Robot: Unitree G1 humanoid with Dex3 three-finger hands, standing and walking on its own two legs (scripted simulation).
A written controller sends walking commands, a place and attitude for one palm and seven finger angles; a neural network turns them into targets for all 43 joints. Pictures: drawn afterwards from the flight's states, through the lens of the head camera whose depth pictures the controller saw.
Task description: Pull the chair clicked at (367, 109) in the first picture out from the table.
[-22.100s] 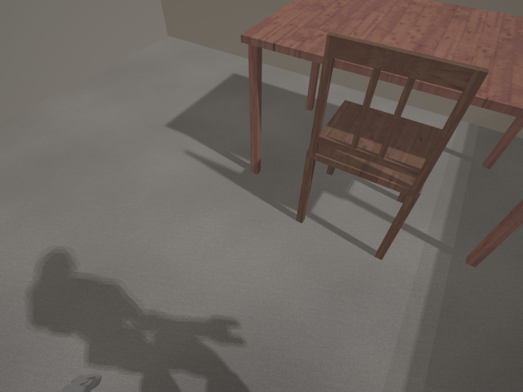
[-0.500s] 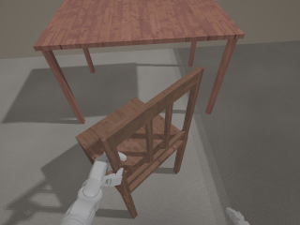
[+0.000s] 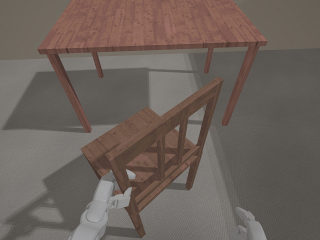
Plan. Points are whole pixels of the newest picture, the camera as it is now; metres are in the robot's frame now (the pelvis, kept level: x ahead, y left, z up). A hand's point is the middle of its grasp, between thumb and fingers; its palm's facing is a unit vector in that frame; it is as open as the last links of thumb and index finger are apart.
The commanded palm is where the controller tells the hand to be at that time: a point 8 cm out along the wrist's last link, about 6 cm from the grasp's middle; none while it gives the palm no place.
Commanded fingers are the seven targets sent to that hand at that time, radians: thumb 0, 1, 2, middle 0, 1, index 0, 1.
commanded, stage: open the thumb and straighten the fingers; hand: left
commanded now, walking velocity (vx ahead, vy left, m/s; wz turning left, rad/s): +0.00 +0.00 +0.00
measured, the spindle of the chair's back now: (161, 159) +0.38 +0.01 -0.10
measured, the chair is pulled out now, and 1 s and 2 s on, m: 0.50 0.50 0.50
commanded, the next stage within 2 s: draw the fingers out of the gap in 0.76 s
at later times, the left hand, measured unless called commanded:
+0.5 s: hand (121, 191) +0.26 +0.12 -0.06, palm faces -0.12 -0.97 -0.21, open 13.9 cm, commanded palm +0.24 +0.17 -0.03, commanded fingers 0.00 -0.55 0.20 -0.12 -0.36 -0.12 -0.36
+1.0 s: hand (115, 198) +0.24 +0.13 -0.06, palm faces -0.11 -0.97 -0.20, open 17.4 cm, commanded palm +0.21 +0.18 -0.04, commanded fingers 0.00 -0.55 0.20 0.00 0.00 0.00 0.00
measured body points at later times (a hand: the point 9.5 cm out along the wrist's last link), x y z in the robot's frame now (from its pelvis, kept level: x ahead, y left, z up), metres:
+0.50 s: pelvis +0.00 +0.00 -0.03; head +0.03 -0.02 +0.42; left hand +0.26 +0.17 -0.04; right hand +0.15 -0.25 -0.12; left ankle -0.03 +0.14 -0.74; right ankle +0.04 -0.13 -0.74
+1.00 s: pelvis +0.01 +0.00 -0.03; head +0.04 -0.01 +0.41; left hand +0.24 +0.19 -0.04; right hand +0.17 -0.24 -0.12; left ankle -0.03 +0.14 -0.74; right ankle +0.04 -0.13 -0.74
